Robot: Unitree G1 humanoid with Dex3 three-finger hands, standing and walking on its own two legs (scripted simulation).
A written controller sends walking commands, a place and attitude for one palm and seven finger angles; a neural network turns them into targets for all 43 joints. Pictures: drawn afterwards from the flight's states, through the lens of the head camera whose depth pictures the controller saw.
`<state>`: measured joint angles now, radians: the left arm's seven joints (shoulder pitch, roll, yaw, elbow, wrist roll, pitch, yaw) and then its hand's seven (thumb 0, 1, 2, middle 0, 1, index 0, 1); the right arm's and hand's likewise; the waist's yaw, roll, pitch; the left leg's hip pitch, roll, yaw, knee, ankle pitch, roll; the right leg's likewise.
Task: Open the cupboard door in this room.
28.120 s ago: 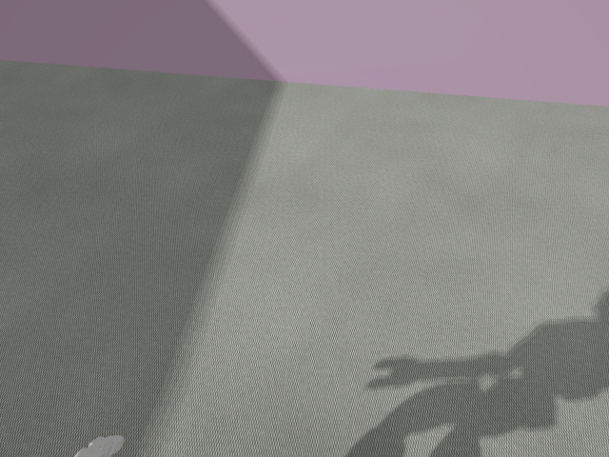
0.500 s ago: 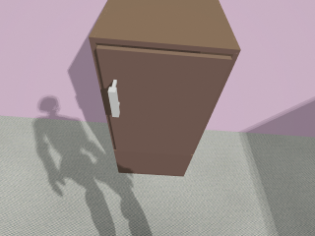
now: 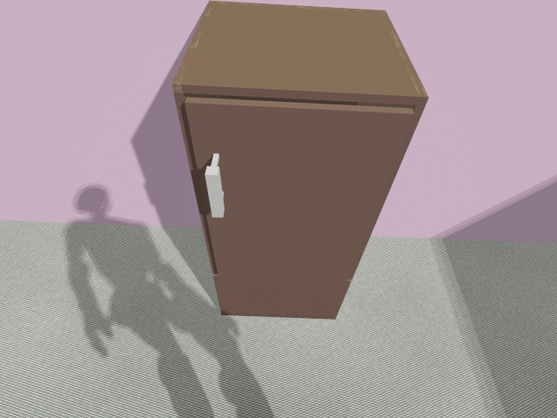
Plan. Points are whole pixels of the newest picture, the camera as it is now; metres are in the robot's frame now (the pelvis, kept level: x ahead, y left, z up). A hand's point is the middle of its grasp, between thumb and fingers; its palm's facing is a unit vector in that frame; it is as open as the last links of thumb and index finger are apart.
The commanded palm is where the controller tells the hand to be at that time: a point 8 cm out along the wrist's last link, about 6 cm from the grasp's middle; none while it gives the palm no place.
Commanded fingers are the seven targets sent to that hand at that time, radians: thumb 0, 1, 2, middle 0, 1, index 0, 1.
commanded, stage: come to a stop and stand still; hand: left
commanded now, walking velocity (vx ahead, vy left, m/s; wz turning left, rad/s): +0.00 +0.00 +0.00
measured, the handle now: (217, 185) +0.53 +0.16 -0.02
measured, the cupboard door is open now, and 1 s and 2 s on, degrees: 0 0 0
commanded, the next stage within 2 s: look again from close up in 0.04 s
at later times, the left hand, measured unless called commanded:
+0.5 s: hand out of the picture +0.03 +0.16 -0.18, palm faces -0.01 -0.98 -0.22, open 7.4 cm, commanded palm none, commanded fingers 0.00 0.90 0.90 -0.20 -0.30 -0.20 -0.30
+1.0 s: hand (186, 356) +0.20 +0.15 -0.02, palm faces +0.10 -0.99 -0.05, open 7.9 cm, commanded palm +0.14 +0.22 -0.06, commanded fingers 0.00 0.55 0.75 -0.23 -0.53 -0.23 -0.53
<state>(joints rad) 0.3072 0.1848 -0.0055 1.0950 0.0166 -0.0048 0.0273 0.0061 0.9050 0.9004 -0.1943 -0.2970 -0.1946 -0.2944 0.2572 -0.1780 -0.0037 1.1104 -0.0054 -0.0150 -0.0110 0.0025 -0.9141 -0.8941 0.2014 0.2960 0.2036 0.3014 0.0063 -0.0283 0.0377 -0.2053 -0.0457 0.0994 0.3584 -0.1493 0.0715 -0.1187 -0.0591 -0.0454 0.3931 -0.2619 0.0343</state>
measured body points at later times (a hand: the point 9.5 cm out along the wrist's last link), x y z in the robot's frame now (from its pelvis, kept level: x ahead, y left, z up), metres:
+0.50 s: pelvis +0.01 -0.01 -0.01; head +0.02 -0.03 +0.44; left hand +0.03 +0.21 -0.16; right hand +0.04 -0.24 -0.17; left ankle +0.03 +0.07 -0.74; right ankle -0.03 -0.14 -0.74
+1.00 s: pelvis -0.02 -0.05 -0.06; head +0.01 -0.05 +0.39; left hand +0.19 +0.20 -0.02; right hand +0.16 -0.31 -0.13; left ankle +0.03 +0.07 -0.74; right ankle -0.03 -0.14 -0.74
